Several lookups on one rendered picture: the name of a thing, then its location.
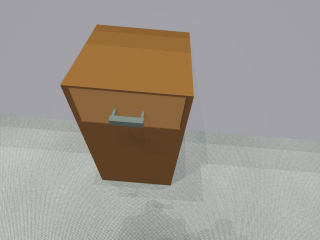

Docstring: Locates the cabinet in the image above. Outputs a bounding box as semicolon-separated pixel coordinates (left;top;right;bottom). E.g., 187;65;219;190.
60;24;194;186

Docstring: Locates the handle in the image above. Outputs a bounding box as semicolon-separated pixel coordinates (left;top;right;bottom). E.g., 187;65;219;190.
108;108;145;128

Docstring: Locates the drawer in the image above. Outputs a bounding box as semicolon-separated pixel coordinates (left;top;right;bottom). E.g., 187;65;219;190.
69;88;186;129

